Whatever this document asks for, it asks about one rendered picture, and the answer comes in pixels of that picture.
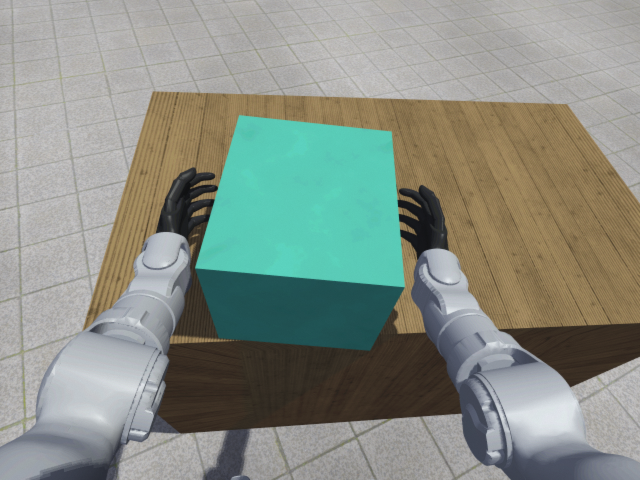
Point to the pedestal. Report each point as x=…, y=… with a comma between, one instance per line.
x=545, y=230

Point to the right robot upper arm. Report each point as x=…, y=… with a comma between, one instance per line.
x=524, y=420

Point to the left robot upper arm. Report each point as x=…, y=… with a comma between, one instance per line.
x=105, y=392

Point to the right robot hand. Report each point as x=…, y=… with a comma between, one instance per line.
x=430, y=229

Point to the right robot forearm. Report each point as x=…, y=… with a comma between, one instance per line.
x=463, y=334

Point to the carton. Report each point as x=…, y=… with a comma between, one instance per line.
x=303, y=243

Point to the left robot forearm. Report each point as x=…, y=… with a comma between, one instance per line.
x=150, y=308

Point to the left robot hand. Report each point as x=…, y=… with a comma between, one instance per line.
x=177, y=209

